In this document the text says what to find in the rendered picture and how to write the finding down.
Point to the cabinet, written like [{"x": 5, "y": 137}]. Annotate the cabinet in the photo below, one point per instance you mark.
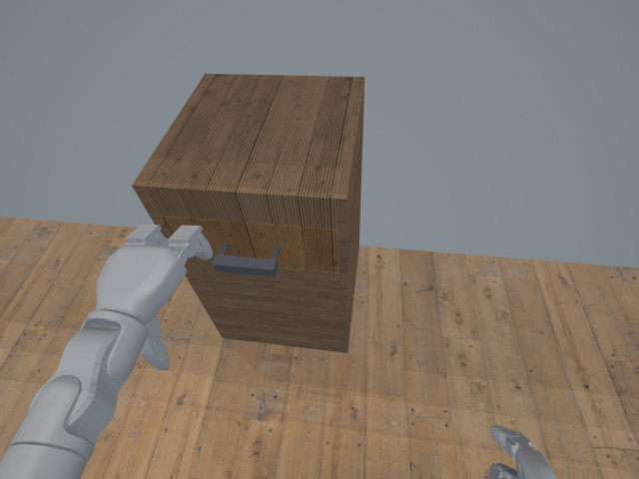
[{"x": 272, "y": 149}]

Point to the drawer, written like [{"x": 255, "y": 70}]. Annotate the drawer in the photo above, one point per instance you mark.
[{"x": 301, "y": 247}]

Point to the robot right hand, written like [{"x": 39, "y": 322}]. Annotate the robot right hand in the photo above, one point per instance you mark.
[{"x": 530, "y": 463}]

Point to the robot left hand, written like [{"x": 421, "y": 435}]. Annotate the robot left hand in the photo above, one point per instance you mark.
[{"x": 141, "y": 276}]

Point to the handle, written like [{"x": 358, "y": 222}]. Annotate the handle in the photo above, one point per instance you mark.
[{"x": 246, "y": 265}]

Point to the left robot forearm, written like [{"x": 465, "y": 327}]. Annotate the left robot forearm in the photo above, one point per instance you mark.
[{"x": 77, "y": 403}]

